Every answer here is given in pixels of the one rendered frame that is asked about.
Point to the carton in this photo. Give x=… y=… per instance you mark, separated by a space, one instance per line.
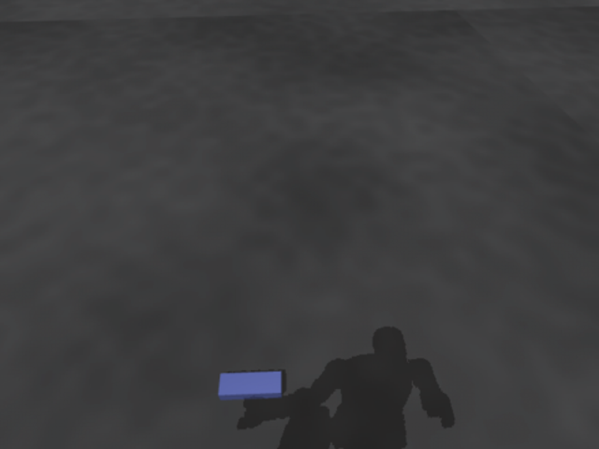
x=249 y=385

